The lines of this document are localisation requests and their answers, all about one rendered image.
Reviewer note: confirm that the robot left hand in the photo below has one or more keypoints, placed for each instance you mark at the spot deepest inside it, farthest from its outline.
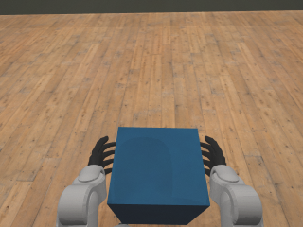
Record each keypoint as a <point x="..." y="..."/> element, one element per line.
<point x="98" y="155"/>

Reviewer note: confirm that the robot right forearm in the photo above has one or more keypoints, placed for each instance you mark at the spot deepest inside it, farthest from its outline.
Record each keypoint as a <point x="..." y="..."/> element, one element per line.
<point x="240" y="204"/>

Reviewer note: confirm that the robot right hand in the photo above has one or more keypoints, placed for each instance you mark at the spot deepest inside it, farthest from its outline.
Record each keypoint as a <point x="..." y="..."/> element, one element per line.
<point x="215" y="154"/>

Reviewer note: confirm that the carton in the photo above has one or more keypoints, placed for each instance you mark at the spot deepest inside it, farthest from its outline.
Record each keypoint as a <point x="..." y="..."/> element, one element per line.
<point x="158" y="176"/>

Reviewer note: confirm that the robot left forearm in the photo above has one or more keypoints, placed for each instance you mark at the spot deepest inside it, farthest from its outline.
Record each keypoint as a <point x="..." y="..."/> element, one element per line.
<point x="79" y="202"/>

